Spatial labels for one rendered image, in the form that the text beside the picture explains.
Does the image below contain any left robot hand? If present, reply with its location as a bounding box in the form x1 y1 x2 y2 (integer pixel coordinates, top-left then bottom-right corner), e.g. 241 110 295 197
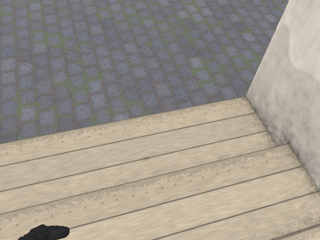
18 224 70 240

